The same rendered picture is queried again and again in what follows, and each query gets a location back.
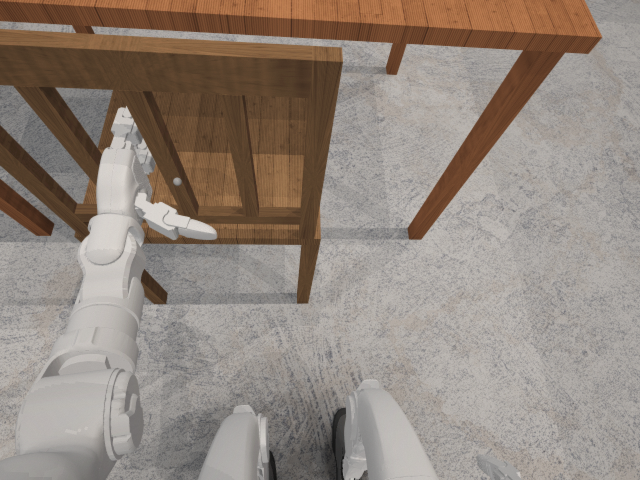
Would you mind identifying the robot left upper arm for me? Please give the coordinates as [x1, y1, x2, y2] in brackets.
[0, 368, 144, 480]

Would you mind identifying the robot left hand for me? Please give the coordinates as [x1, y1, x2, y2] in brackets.
[96, 106, 217, 240]

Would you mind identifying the chair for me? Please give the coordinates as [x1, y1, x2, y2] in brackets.
[0, 29, 343, 304]

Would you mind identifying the robot right thigh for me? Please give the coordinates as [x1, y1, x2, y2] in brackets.
[346, 388, 439, 480]

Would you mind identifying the robot right shin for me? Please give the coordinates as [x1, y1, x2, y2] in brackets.
[342, 379, 380, 480]

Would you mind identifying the robot left forearm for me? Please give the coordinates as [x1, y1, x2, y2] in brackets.
[15, 213, 146, 455]

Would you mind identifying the table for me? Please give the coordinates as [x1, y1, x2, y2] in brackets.
[0, 0, 602, 240]

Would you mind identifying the robot right hand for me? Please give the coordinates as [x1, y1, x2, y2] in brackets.
[476, 454, 522, 480]

